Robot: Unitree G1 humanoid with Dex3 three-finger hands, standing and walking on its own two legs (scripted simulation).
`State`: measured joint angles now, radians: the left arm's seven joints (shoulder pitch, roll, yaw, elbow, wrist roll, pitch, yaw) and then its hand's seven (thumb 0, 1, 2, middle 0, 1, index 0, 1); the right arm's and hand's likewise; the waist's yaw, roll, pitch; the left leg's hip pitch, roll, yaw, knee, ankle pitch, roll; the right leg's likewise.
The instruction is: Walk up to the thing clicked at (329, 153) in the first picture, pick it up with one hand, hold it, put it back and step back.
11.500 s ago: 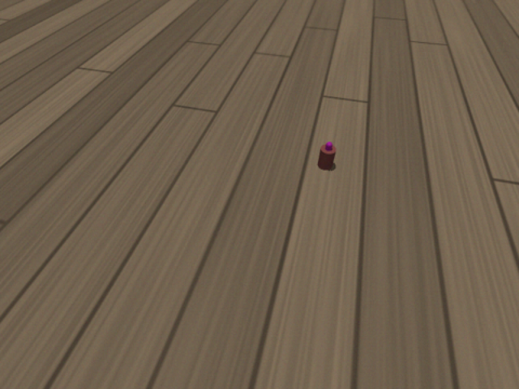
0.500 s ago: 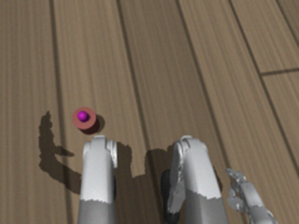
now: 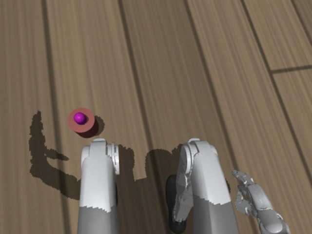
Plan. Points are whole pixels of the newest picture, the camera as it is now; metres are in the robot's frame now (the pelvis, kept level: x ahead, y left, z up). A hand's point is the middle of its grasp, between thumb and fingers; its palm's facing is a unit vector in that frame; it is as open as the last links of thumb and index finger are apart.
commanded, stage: approach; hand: left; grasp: from the side
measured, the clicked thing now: (83, 122) +0.41 +0.24 -0.29
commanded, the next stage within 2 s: close in in 0.34 s
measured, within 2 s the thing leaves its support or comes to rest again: leaves its support in 1.88 s
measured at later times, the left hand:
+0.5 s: hand (50, 128) +0.37 +0.32 -0.22, palm faces +0.05 -1.00 +0.04, open 17.5 cm
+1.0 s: hand (75, 127) +0.38 +0.25 -0.25, palm faces +0.10 -0.99 +0.02, open 17.7 cm
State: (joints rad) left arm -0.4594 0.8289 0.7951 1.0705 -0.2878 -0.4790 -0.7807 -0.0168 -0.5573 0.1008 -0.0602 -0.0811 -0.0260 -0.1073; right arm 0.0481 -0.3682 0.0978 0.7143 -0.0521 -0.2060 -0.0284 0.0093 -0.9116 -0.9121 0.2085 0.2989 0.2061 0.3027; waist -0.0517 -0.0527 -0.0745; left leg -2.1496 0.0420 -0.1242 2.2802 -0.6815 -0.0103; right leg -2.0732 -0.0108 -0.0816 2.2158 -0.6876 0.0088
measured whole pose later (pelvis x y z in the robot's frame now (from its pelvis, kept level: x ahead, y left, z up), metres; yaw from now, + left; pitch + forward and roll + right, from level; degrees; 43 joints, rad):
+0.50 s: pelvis +0.00 +0.01 -0.08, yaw -6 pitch +19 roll -12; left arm -0.51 0.81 0.68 1.31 -0.30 -0.89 -0.69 -0.02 -0.56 0.08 -0.06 -0.09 -0.03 -0.11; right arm -0.15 -0.37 0.33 0.67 -0.23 -0.16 0.03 0.01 -0.92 -0.91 0.21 0.30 0.21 0.30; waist -0.16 -0.22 0.17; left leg -2.24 0.04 -0.26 2.59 -0.72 -0.02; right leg -2.12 0.03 -0.17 2.44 -0.68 0.03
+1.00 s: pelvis -0.02 +0.02 -0.10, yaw -9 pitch +11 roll -15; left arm -0.48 0.72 0.52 1.35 -0.22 -1.09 -0.30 -0.02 -0.60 0.02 -0.06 -0.08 -0.06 -0.07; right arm -0.17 -0.38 0.44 0.61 -0.32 -0.08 0.12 0.00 -0.92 -0.90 0.21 0.30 0.21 0.30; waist -0.19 -0.25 0.26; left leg -2.21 0.03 -0.35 2.66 -0.68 -0.01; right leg -2.06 0.06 -0.23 2.44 -0.61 0.06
